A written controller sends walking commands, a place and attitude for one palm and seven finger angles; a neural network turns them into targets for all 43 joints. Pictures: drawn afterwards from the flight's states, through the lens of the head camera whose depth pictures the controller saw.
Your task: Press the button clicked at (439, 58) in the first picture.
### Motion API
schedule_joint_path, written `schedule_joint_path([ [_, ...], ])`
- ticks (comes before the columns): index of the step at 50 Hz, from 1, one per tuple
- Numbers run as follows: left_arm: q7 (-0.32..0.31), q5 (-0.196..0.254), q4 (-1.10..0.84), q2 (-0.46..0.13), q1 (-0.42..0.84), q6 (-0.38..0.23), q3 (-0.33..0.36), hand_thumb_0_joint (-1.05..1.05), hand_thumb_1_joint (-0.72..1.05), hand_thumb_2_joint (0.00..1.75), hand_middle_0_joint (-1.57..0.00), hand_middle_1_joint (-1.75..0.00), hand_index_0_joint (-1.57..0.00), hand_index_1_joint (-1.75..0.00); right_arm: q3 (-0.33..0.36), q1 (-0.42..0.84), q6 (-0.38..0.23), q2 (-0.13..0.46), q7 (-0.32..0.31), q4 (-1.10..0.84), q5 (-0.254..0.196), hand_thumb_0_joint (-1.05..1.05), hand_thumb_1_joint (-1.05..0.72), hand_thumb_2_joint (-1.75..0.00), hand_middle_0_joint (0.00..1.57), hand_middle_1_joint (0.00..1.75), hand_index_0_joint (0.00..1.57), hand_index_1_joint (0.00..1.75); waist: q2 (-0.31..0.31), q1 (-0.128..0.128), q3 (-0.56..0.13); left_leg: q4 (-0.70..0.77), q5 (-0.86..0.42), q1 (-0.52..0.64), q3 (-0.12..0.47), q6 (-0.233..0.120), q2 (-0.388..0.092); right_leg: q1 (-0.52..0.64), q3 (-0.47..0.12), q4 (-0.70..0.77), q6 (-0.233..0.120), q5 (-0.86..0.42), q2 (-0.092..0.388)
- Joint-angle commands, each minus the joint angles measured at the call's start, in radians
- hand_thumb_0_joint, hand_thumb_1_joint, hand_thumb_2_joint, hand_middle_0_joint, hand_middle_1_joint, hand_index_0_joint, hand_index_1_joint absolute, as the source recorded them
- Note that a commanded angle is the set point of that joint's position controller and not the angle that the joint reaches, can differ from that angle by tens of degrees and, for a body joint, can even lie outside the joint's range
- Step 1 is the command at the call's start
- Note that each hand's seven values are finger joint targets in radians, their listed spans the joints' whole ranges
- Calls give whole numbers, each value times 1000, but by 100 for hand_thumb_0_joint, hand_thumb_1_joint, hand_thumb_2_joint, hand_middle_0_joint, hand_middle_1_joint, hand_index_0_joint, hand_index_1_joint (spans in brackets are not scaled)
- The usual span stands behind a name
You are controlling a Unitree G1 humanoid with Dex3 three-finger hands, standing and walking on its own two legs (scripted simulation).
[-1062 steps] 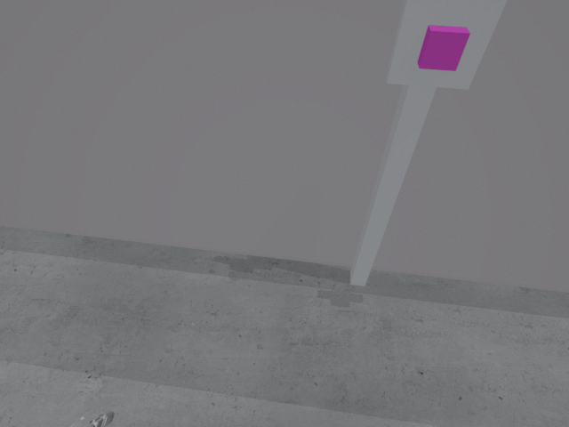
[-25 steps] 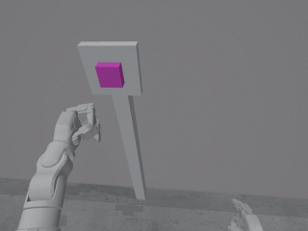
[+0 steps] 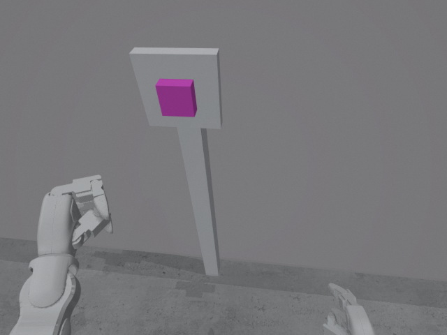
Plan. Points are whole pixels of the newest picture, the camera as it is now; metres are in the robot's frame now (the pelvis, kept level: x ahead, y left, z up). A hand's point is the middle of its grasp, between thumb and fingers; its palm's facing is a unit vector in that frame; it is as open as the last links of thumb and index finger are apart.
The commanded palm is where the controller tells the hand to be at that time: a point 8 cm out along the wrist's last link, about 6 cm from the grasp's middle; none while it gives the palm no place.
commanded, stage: draw the hand back to the body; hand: left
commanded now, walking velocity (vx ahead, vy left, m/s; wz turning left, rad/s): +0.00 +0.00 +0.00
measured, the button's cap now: (177, 97) +0.51 +0.15 +0.19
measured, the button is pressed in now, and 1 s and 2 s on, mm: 0 0 0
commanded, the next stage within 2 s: step back with the hand held close in 0.64 s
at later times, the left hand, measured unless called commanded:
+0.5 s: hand (58, 239) +0.19 +0.26 +0.15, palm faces +0.42 -0.83 -0.37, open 3.1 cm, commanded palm +0.15 +0.29 +0.17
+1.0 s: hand (69, 238) +0.20 +0.25 +0.14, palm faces +0.31 -0.83 -0.46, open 3.1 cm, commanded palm +0.14 +0.29 +0.17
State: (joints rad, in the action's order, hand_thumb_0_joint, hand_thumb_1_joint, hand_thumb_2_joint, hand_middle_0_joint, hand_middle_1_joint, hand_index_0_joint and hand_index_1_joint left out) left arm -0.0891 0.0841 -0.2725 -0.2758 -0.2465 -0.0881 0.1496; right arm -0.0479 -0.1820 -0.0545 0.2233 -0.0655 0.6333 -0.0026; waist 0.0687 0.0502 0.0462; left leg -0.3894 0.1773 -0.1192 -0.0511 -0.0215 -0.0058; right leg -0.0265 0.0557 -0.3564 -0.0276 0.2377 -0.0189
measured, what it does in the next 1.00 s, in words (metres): stands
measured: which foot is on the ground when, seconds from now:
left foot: down 0.00-1.00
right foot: down 0.00-1.00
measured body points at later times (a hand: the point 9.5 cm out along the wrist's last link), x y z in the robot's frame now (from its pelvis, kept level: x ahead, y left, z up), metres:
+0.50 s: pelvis +0.02 +0.01 +0.00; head +0.00 -0.01 +0.45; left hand +0.17 +0.30 +0.17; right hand +0.22 -0.20 -0.08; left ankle +0.03 +0.11 -0.74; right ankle -0.02 -0.10 -0.74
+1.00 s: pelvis +0.01 +0.01 +0.00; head +0.03 +0.00 +0.45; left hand +0.18 +0.29 +0.17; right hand +0.19 -0.23 -0.09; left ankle +0.03 +0.11 -0.74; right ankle -0.02 -0.10 -0.74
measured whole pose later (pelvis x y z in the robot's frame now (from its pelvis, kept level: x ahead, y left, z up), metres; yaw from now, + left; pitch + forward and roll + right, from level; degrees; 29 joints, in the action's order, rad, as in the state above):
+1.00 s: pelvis +0.01 +0.01 +0.00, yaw +0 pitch +0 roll -1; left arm -0.10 0.07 -0.52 -0.36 -0.61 -0.12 0.31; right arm 0.00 -0.18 0.03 0.25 -0.06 0.53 -0.01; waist 0.06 0.02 0.02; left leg -0.46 0.22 -0.25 -0.06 -0.04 -0.01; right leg -0.14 0.05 -0.39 -0.01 0.25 -0.02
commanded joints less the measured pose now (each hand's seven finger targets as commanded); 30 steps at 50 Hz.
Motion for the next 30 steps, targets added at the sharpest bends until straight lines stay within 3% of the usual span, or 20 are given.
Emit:
schedule_joint_path([
  [1,-16,-4,-267,-152,95,-85,112,0,90,90,-130,-150,-130,-150,45,161,-54,96,-3,-176,1,0,-90,-90,20,30,20,30,-37,1,-118,46,-101,124,58,-10,-8,-105,-44,81,6,-108,16],
  [5,-18,-6,-326,-171,-11,-90,150,0,90,90,-130,-150,-130,-150,51,151,-54,96,2,-185,3,0,-90,-90,20,30,20,30,-18,10,-124,42,-140,119,63,-6,-10,-89,-40,66,4,-142,13],
  [8,-17,-4,-331,-190,-97,-85,187,0,90,90,-130,-150,-130,-150,57,147,-51,100,5,-190,5,0,-90,-90,20,30,20,30,-68,15,-94,35,-149,104,57,-7,-13,-104,-39,81,8,-150,7],
  [9,-15,-1,-332,-171,-113,-84,178,0,90,90,-130,-150,-130,-150,56,144,-48,94,3,-193,4,0,-90,-90,20,30,20,30,-56,11,-82,38,-147,92,57,-7,-13,-97,-38,71,8,-152,13],
  [14,-21,-5,-393,-192,-175,-84,212,0,90,90,-130,-150,-130,-150,60,131,-53,95,1,-202,1,0,-90,-90,20,30,20,30,-4,14,-98,23,-180,102,57,-3,-15,-97,-38,62,7,-178,12],
  [18,-27,-6,-406,-209,-249,-75,248,0,90,90,-130,-150,-130,-150,62,123,-59,100,-1,-206,2,0,-90,-90,20,30,20,30,-15,21,-94,21,-194,95,63,0,-17,-96,-34,65,7,-182,5],
  [21,-32,-13,-422,-190,-197,-73,217,0,90,90,-130,-150,-130,-150,61,115,-64,102,-2,-200,4,0,-90,-90,20,30,20,30,3,9,-86,20,-190,98,70,1,-16,-109,-32,58,6,-172,8],
  [24,-38,-15,-409,-184,-182,-67,208,0,90,90,-130,-150,-130,-150,60,116,-67,103,-6,-195,5,0,-90,-90,20,30,20,30,-21,6,-72,28,-162,97,75,-1,-17,-116,-31,63,7,-143,9],
  [30,-39,-12,-407,-192,-201,-64,224,0,90,90,-130,-150,-130,-150,57,122,-63,97,-8,-196,7,0,-90,-90,20,30,20,30,-7,18,-87,24,-179,93,73,1,-16,-96,-35,57,5,-166,12],
])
